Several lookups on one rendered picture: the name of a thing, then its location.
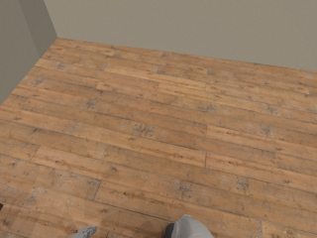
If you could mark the robot left hand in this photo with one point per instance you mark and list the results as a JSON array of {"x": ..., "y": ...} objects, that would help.
[{"x": 85, "y": 232}]

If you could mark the right robot foot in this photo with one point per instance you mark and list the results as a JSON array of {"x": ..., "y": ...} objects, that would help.
[{"x": 168, "y": 230}]

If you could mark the robot right thigh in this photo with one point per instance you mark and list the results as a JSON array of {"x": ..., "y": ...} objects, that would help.
[{"x": 190, "y": 228}]

